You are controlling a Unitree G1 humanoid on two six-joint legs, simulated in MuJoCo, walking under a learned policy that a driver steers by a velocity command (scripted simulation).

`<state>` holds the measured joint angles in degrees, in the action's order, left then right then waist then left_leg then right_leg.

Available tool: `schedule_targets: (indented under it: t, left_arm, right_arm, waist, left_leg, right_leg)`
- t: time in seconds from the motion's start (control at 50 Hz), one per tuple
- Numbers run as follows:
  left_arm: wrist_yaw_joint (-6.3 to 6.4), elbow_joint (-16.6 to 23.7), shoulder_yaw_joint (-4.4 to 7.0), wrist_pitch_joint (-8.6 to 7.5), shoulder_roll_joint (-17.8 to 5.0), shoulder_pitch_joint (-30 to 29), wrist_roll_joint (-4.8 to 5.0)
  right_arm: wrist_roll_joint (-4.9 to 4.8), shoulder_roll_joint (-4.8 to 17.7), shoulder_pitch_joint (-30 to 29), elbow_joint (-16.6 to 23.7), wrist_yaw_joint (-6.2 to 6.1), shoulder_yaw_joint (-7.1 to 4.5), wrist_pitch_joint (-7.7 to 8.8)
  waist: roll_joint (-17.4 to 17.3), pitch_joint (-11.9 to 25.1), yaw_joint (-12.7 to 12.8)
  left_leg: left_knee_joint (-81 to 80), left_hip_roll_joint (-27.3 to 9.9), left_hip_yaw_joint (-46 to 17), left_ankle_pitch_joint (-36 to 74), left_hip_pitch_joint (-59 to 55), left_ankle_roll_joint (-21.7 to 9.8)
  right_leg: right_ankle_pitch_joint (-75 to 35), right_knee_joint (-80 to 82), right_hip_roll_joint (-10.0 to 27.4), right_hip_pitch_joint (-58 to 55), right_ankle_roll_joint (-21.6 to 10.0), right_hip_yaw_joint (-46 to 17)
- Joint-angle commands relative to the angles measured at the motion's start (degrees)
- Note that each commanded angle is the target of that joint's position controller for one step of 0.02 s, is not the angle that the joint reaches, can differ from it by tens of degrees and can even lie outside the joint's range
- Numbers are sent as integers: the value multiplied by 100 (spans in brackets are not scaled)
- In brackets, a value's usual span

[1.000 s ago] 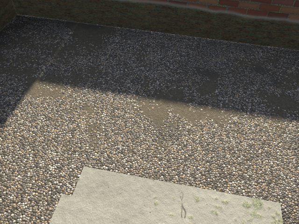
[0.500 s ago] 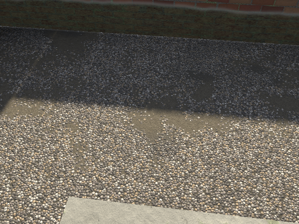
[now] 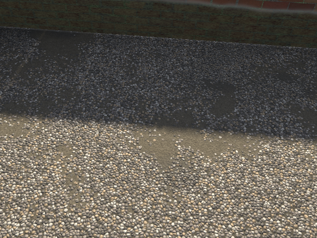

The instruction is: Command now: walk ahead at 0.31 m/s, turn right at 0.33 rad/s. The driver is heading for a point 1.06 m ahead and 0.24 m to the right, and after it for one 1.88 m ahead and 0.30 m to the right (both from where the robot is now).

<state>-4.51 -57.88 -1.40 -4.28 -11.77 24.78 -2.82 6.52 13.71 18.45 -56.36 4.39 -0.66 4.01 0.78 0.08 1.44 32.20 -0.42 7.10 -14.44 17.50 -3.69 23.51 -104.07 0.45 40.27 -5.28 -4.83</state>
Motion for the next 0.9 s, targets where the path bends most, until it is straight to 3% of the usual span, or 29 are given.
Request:
schedule_targets:
  t: [0.02, 0.04, 0.06, 0.1, 0.12, 0.16, 0.2, 0.22, 0.26, 0.32, 0.36, 0.44, 0.48, 0.52, 0.56, 0.58, 0.6, 0.62, 0.64, 0.66, 0.68, 0.7, 0.72, 0.74, 0.78, 0.8, 0.84, 0.86, 0.9]
  left_arm:
    - [10, 246, 66, -74, 7, 21, -175]
    - [-49, 156, 126, -38, 24, 60, -242]
    - [-105, 171, 152, -10, 58, 3, -217]
    - [-185, 148, 146, -85, 50, 402, -147]
    - [-148, 332, 203, -100, -141, 122, -114]
    - [113, 989, 139, -50, -244, -1292, -232]
    - [244, 1132, 23, 34, -1, -1466, -174]
    - [184, 974, -8, 37, -33, -1420, -144]
    - [16, 960, 17, 172, 23, -1477, -227]
    - [-79, 1215, 146, 251, -359, -1935, -270]
    - [-88, 1376, 110, 331, -230, -2441, -202]
    - [-109, 1307, 83, 414, -168, -2912, -329]
    - [-40, 1187, 53, 348, -56, -3089, -368]
    - [66, 701, 171, 217, -276, -2417, -316]
    - [200, -178, 633, 18, -1112, -168, -240]
    - [194, -475, 857, 23, -1754, 1152, -255]
    - [220, -649, 927, 65, -2019, 1960, -198]
    - [292, -679, 875, -4, -1668, 2030, -265]
    - [297, -536, 834, -98, -1376, 1609, -194]
    - [146, -302, 574, -78, -649, 819, -150]
    - [-8, -282, 473, -64, -487, 448, -261]
    - [5, -69, 239, -203, -43, -53, -194]
    - [50, 63, 181, -280, 9, -276, -4]
    - [37, 77, 185, -310, -217, -238, 93]
    - [77, 293, 193, -374, -393, -678, -107]
    - [133, 305, 174, -425, -340, -468, -197]
    - [401, 40, -37, -516, 70, 254, -167]
    - [439, -73, -109, -478, 81, 492, -294]
    - [380, -147, -132, -343, 32, 794, -350]
  right_arm:
    - [-103, -556, 179, 187, -277, 262, 367]
    - [-225, -293, 425, 73, -339, 225, 462]
    - [-87, -20, 593, -94, -353, 184, 464]
    - [129, 267, 783, -175, -332, 103, 404]
    - [97, 263, 777, -220, -309, 110, 387]
    - [-94, 0, 1558, -482, -614, 158, 430]
    - [55, -181, 2386, -792, -758, 167, 337]
    - [7, -482, 2215, -632, -816, 288, 323]
    - [15, -742, 2071, -509, -735, 459, 342]
    - [-8, -438, 1744, -335, -726, 429, 433]
    - [38, -167, 2150, -537, -817, 337, 415]
    - [-82, -125, 2487, -758, -960, 193, 178]
    - [-68, 49, 2455, -819, -898, 29, -11]
    - [-10, 168, 2011, -745, -793, -57, -107]
    - [143, 220, 1814, -832, -448, -9, -246]
    - [184, -303, 2227, -851, -50, 99, -309]
    - [-40, -152, 1700, -328, 108, 39, -145]
    - [-311, 145, 290, 356, 59, -35, 136]
    - [-434, 275, -626, 798, -96, -4, 359]
    - [-388, 301, -383, 667, -162, 29, 419]
    - [-383, 449, -46, 403, -184, -52, 400]
    - [-221, 15, 359, 282, -249, 57, 331]
    - [-81, -188, 619, -54, -208, 42, 241]
    - [36, -144, 577, -69, -125, 10, 134]
    - [129, -225, 935, -16, 13, 66, 95]
    - [198, -185, 792, 38, 35, 50, 128]
    - [-2, 146, -665, 549, -85, 80, 178]
    - [-104, 35, -764, 539, -152, 155, 160]
    - [-35, 255, -978, 549, -157, 112, 49]
  waist:
    - [-253, -864, 204]
    - [-367, -598, 104]
    - [-639, -358, 144]
    - [-142, -164, 240]
    - [-176, -152, 194]
    - [-192, -395, -554]
    - [-258, -416, -777]
    - [122, -470, -766]
    - [-413, -575, -490]
    - [-241, -851, -475]
    - [-228, -1026, -793]
    - [-389, -1281, -1147]
    - [-309, -1220, -1266]
    - [-187, -846, -960]
    - [369, 171, 61]
    - [979, 1750, 228]
    - [951, 2724, 612]
    - [848, 2074, 1076]
    - [605, 1417, 1164]
    - [-154, 629, 652]
    - [-297, -229, 176]
    - [-473, -677, -362]
    - [-382, -1097, -453]
    - [-27, -949, -513]
    - [145, -408, -795]
    - [-123, -309, -579]
    - [-346, -313, 116]
    - [-168, -280, 135]
    - [36, -605, 208]
  left_leg:
    - [-1482, -1463, -616, 2776, 1155, -1009]
    - [-1461, -1364, -473, 2843, 1107, -1158]
    - [-1163, -1401, -501, 3299, 1054, -1201]
    - [-448, -1588, -506, 4059, 771, -1100]
    - [-337, -1721, -579, 4147, 504, -1039]
    - [-210, -2222, -1487, 3490, -2001, -1208]
    - [11, -2380, -1723, 3670, -2906, -1290]
    - [313, -2004, -1075, 2914, -2376, -1122]
    - [75, -1739, -592, 1730, -540, -866]
    - [169, -1641, -260, 537, 276, -583]
    - [441, -1832, -289, -24, -249, -432]
    - [615, -2114, -542, 60, -1221, -348]
    - [759, -2158, -478, 93, -1381, -311]
    - [1726, -2089, -228, 446, -1355, -93]
    - [4333, -1271, 474, -420, -92, 417]
    - [6414, -746, 429, -2981, 1925, 713]
    - [8085, -439, -21, -3654, 2783, 859]
    - [8592, -376, -227, -3836, 4197, 837]
    - [8493, -659, -463, -3812, 4923, 643]
    - [7154, -1011, -851, -2921, 4869, 324]
    - [6567, -1129, -991, -2363, 4192, 187]
    - [4692, -1377, -1453, -450, 3184, -93]
    - [3477, -1306, -1288, 742, 2287, -120]
    - [3404, -1028, -1019, 1025, 1944, -146]
    - [3761, -789, -1044, 1953, 1159, -215]
    - [3311, -770, -1002, 2398, 1543, -174]
    - [1290, -1286, -1787, 3920, 3387, 71]
    - [845, -1262, -1727, 4856, 2879, 161]
    - [642, -953, -1089, 4547, 2299, 199]
  right_leg:
    - [-2821, 3311, 819, 161, -176, -179]
    - [-3081, 3659, 667, -215, -67, -3]
    - [-3043, 3453, 648, -312, 62, 125]
    - [-3143, 3229, 604, -268, 354, 15]
    - [-2942, 3340, 651, -100, 455, -55]
    - [-3489, 4844, 910, 2520, 514, -1029]
    - [-3571, 5248, 861, 3412, 585, -1145]
    - [-5071, 6194, 877, 2911, 593, -921]
    - [-5470, 5784, 986, 1195, 421, 79]
    - [-5127, 6158, 837, 190, 304, 429]
    - [-5036, 6981, 906, 163, 406, 467]
    - [-4417, 8469, 900, 162, 380, 568]
    - [-3915, 8727, 743, -343, 290, 766]
    - [-3786, 8787, 660, -1326, 137, 741]
    - [-6097, 9574, 517, -4890, -131, 1234]
    - [-7341, 7244, 893, -8198, -780, 574]
    - [-8267, 6377, 1473, -9364, -1438, -287]
    - [-7198, 6819, 1753, -8973, -1664, -931]
    - [-4913, 7282, 1876, -8028, -1664, -1066]
    - [-2961, 7518, 1893, -6560, -1387, -1019]
    - [-2719, 7764, 1928, -4563, -1466, -1088]
    - [-2413, 8154, 1778, -2768, -1266, -813]
    - [-2053, 8707, 1563, -1350, -1361, -539]
    - [-1595, 8730, 1407, -1006, -1448, -592]
    - [-1444, 7884, 1109, -44, -1416, -377]
    - [-1604, 7702, 987, -463, -1396, -140]
    - [-1047, 7132, 1386, -2513, -1105, -639]
    - [-719, 6807, 1266, -2250, -980, -515]
    - [22, 6648, 1198, -1736, -957, -342]
